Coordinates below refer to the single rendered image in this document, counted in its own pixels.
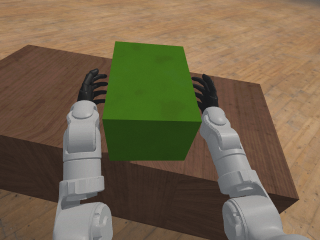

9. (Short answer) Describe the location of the left robot hand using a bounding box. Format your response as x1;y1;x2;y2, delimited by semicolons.
77;68;108;105

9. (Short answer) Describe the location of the pedestal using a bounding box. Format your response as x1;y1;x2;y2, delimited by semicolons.
0;44;299;240

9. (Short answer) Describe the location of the left robot forearm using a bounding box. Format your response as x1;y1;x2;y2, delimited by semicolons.
52;100;105;240

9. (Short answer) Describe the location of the right robot hand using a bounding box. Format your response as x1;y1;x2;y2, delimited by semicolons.
191;74;219;114

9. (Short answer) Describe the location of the right robot forearm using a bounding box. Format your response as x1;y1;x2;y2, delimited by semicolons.
199;106;283;230

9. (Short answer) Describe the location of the carton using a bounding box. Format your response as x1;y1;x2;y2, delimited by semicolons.
102;41;202;161

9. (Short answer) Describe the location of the left robot upper arm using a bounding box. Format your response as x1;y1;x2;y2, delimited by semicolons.
53;202;113;240

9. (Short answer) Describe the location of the right robot upper arm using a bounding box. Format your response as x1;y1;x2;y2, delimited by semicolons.
222;194;311;240

